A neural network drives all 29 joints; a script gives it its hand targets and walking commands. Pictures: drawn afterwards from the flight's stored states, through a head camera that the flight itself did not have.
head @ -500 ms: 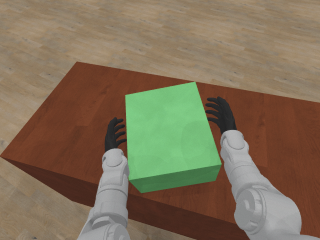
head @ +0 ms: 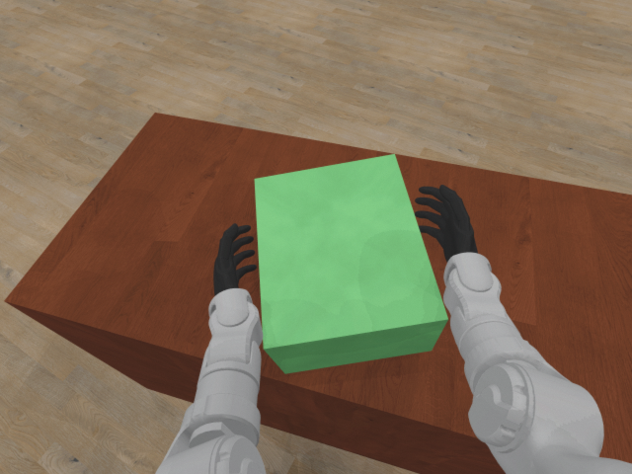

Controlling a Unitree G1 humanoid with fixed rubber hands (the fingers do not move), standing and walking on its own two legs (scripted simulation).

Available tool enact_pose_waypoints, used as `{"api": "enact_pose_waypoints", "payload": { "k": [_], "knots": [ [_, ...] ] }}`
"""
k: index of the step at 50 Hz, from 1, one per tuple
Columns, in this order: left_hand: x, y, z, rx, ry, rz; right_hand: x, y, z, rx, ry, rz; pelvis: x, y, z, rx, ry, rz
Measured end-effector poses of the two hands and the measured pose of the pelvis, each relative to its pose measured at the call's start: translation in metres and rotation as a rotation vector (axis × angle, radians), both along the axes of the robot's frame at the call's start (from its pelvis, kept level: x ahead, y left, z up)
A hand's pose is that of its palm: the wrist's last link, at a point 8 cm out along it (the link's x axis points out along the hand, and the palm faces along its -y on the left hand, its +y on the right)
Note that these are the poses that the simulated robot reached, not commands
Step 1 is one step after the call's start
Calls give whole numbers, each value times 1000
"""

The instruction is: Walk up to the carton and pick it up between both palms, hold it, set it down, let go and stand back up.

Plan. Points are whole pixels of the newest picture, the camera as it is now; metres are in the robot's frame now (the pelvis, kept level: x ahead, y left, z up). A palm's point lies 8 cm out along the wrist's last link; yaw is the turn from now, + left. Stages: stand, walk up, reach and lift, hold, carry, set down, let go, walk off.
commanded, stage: set down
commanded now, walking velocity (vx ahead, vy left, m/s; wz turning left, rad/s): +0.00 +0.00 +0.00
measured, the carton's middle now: (340, 262) +0.43 +0.04 -0.05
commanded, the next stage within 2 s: none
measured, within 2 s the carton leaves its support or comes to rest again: rests again in 0.24 s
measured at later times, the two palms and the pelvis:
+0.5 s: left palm (237, 278) +0.35 +0.17 +0.00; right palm (459, 252) +0.43 -0.13 +0.00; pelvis +0.01 -0.01 +0.00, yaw +0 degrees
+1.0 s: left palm (236, 278) +0.36 +0.17 +0.00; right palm (459, 252) +0.43 -0.13 +0.00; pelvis +0.01 +0.00 +0.00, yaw +0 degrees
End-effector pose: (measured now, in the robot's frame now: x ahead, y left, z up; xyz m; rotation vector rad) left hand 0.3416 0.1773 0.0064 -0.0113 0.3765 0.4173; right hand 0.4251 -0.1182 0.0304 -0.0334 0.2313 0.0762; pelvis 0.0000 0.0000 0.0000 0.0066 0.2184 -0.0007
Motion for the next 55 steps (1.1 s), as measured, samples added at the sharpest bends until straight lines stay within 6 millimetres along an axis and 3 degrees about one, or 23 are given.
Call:
{"api": "enact_pose_waypoints", "payload": {
  "k": [25,55],
  "knots": [
    [13,-5,-4,26,-43,-29,6,-11,-26,-20,22,-2,9,-6,-2,3,44,1],
    [15,-3,-9,19,-95,-45,6,-11,-26,-45,10,9,8,-2,-3,-1,62,1]
  ]
}}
